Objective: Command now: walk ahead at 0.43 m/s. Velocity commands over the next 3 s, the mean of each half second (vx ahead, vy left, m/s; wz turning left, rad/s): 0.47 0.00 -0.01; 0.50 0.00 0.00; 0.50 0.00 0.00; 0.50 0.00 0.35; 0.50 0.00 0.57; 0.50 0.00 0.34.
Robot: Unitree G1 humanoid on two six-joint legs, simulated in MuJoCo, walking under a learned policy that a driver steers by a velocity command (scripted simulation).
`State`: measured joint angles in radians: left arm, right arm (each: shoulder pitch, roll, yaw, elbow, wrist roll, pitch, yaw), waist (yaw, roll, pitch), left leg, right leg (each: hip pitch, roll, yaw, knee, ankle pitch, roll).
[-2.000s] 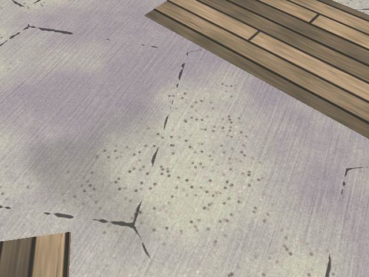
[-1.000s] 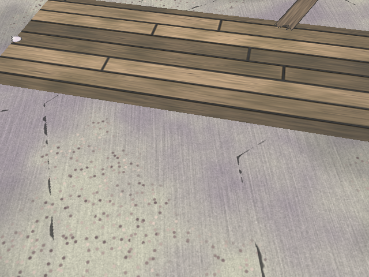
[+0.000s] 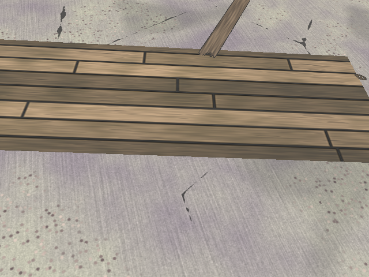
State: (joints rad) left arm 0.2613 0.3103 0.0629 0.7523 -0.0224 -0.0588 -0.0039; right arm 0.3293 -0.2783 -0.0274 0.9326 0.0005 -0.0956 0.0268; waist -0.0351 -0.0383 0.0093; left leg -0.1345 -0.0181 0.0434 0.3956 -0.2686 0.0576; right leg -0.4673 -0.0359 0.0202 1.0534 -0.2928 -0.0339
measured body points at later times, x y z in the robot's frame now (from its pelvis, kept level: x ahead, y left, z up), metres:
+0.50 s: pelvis +0.28 -0.04 -0.01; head +0.31 -0.04 +0.44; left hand +0.41 +0.23 -0.12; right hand +0.35 -0.32 -0.13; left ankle +0.21 +0.10 -0.65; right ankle +0.34 -0.12 -0.75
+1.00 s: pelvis +0.57 +0.04 -0.01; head +0.60 +0.05 +0.44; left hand +0.64 +0.32 -0.14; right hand +0.70 -0.23 -0.11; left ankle +0.63 +0.12 -0.75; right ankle +0.50 -0.12 -0.66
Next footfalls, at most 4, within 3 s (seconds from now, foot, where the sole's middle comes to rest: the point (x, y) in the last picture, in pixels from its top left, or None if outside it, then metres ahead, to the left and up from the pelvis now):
0.34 right None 0.38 -0.12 -0.78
0.86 left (141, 236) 0.67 0.12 -0.78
1.40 right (197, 172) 0.97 -0.11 -0.78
1.94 left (142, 125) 1.25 0.15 -0.78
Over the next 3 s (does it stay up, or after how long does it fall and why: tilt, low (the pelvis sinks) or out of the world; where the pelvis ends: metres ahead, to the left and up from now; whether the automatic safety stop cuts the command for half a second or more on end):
stays up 1.62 0.27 -0.02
